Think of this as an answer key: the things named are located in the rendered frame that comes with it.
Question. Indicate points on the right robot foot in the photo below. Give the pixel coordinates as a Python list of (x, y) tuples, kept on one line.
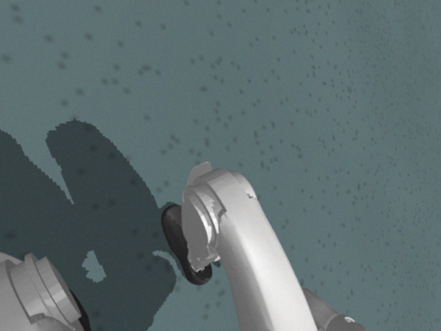
[(172, 228)]

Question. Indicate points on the right robot hand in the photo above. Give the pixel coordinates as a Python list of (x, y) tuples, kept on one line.
[(321, 311)]

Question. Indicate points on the right robot arm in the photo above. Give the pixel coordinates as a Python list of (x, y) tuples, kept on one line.
[(343, 322)]

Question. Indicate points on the left robot foot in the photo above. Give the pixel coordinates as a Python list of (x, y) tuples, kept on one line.
[(84, 317)]

